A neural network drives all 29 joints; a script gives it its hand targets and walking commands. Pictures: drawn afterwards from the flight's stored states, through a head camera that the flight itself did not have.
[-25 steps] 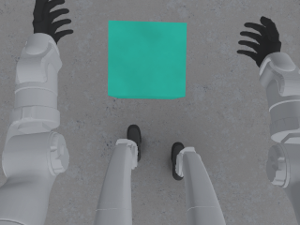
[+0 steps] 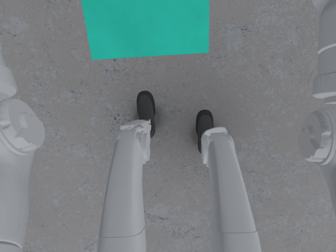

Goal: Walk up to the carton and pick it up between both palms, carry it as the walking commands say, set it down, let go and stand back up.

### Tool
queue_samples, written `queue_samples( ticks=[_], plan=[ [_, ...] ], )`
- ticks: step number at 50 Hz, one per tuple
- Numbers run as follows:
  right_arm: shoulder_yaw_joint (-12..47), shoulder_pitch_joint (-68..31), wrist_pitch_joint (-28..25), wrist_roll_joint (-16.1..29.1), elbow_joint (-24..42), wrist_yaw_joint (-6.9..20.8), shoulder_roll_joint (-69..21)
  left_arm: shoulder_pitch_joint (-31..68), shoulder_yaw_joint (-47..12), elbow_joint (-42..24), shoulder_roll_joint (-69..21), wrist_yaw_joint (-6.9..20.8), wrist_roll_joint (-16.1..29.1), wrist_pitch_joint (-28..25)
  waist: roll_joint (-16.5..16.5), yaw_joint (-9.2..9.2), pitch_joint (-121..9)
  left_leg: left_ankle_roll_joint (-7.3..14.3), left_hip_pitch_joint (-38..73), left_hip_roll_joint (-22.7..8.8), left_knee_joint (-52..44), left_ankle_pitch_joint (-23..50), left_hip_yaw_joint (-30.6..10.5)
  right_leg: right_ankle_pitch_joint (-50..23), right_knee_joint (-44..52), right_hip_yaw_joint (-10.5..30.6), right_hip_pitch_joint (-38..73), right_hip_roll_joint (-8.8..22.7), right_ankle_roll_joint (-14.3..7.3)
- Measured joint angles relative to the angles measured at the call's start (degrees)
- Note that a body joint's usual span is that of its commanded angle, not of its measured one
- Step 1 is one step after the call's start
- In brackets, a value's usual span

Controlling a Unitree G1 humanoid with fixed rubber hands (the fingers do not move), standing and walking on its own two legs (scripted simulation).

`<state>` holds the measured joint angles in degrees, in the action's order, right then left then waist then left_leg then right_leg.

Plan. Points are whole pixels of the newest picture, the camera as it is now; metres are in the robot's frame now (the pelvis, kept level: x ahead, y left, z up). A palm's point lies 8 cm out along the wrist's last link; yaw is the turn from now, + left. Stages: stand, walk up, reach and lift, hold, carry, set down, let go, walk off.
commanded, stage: reach and lift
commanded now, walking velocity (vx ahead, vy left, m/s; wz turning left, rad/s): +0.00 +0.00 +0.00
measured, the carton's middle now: (150, 4) +0.56 +0.08 -0.50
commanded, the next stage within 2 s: none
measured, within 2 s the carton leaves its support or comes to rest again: neither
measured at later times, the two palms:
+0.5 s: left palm out of the picture +0.55 +0.29 -0.27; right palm out of the picture +0.55 -0.19 -0.28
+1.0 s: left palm (67, 2) +0.55 +0.29 -0.41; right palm out of the picture +0.57 -0.19 -0.41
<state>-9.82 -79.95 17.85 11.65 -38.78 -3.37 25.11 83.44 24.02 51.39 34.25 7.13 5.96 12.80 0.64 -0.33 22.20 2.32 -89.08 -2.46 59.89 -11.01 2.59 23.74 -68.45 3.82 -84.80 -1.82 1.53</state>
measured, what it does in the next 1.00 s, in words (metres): lowers itself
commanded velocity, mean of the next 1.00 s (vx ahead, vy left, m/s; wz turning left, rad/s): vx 0.00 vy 0.00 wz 0.00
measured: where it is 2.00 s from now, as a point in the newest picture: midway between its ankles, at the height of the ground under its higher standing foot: (176, 131)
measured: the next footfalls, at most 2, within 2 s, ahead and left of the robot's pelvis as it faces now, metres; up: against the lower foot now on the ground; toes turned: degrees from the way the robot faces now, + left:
none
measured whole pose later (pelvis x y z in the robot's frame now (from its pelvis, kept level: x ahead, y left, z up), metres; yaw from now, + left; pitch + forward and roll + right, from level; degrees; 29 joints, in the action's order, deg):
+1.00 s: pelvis -0.02 +0.01 -0.24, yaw -1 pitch +38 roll +0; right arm -7.3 -94.8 14.4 15.4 -57.1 -3.3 29.2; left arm 93.1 18.9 60.8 35.3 3.5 6.8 10.5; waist 2.0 -0.9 29.9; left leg 1.5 -128.0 -3.7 114.1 -23.7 1.1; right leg 41.1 -123.2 3.1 -119.6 -2.7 2.9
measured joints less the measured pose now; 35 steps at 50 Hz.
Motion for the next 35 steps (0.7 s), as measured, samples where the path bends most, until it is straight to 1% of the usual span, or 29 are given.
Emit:
queue_samples(
  ticks=[4,7,10,12,15,18,21,25,27,29,32,34,35],
  plan=[
    [0.00,-0.74,0.92,-2.71,-1.03,-0.07,-0.70,0.41,0.71,1.24,0.67,1.35,-0.38,-0.42,0.61,0.00,2.55,-0.06,-1.17,0.01,3.42,-0.57,-0.05,1.01,-2.90,0.04,-0.67,0.00,0.27],
    [0.00,-1.12,0.54,-2.99,-1.08,-0.04,-0.74,0.62,1.82,1.24,0.25,1.11,-1.41,-0.42,0.83,-0.07,5.02,-0.24,-1.99,0.01,6.76,-1.56,-0.16,1.92,-5.72,0.02,-1.04,0.00,0.67],
    [0.00,-2.19,-0.08,-2.16,-1.60,0.20,-0.68,1.53,1.82,1.27,-0.05,0.09,-1.20,0.11,0.83,-0.08,6.35,-0.39,-4.28,0.02,10.84,-2.85,-0.21,2.99,-9.52,0.03,-2.95,0.00,0.95],
    [0.00,-4.18,0.09,-2.24,-3.46,0.80,-0.17,3.53,1.51,1.25,-0.16,-1.07,-1.38,1.29,0.83,-0.08,7.47,-0.34,-6.10,0.04,13.81,-3.34,-0.24,3.71,-12.37,0.03,-4.48,0.00,0.96],
    [-0.01,-7.11,1.06,-2.82,-7.23,1.77,1.14,7.36,-0.32,1.24,-0.34,-2.52,-1.07,3.04,0.83,-0.08,7.77,0.09,-10.19,0.10,18.88,-4.12,-0.26,4.98,-17.47,0.03,-8.17,0.00,0.96],
    [-0.01,-8.91,1.69,-2.24,-8.72,2.66,2.90,10.98,-3.04,1.29,-0.64,-4.18,-0.92,4.47,0.82,-0.08,7.76,0.42,-14.25,0.15,24.00,-5.03,-0.27,6.47,-22.75,0.07,-11.85,0.00,0.96],
    [-0.01,-10.67,1.95,-0.94,-11.78,3.72,4.56,13.50,-4.74,2.71,-0.97,-5.08,-1.06,5.67,0.83,-0.08,7.72,0.59,-17.56,0.16,28.71,-6.05,-0.27,8.07,-27.72,0.11,-14.85,0.00,0.96],
    [0.00,-11.63,2.07,-1.00,-14.54,4.33,5.74,13.91,-4.88,5.87,-0.94,-6.47,-1.95,6.56,0.83,-0.09,7.68,0.64,-20.66,0.18,33.24,-7.28,-0.27,9.92,-32.78,0.16,-17.82,0.00,0.96],
    [0.00,-12.59,2.29,-0.50,-16.33,4.66,6.16,13.73,-4.89,8.16,-0.43,-6.59,-2.61,6.88,0.83,-0.09,7.67,0.57,-22.16,0.17,34.87,-7.78,-0.27,10.71,-34.78,0.19,-19.39,0.00,0.96],
    [0.01,-13.43,2.21,0.55,-16.36,4.68,6.23,13.59,-4.77,9.24,-0.02,-6.44,-2.98,6.72,0.88,-0.13,7.67,0.35,-23.91,0.17,36.28,-8.17,-0.28,11.28,-36.58,0.26,-21.26,0.00,1.26],
    [0.00,-14.74,0.65,1.61,-15.87,4.65,6.18,13.60,-4.72,9.32,0.20,-6.06,-3.40,4.64,0.94,-0.38,7.71,-0.18,-26.88,0.18,38.42,-8.70,-0.36,12.25,-39.36,0.26,-24.38,-0.03,1.35],
    [-0.01,-14.88,-0.39,2.34,-15.76,4.16,6.03,13.34,-4.71,9.37,0.19,-5.66,-2.68,3.66,1.08,-0.47,7.72,-0.59,-28.64,0.18,40.24,-9.29,-0.46,13.18,-41.53,0.23,-26.14,-0.06,1.35],
    [0.00,-14.87,-0.69,2.03,-15.67,3.79,5.99,13.23,-4.71,9.36,0.17,-5.55,-1.60,3.30,1.09,-0.47,7.75,-0.81,-29.48,0.18,41.32,-9.65,-0.54,13.72,-42.74,0.20,-26.92,-0.07,1.35]
  ],
)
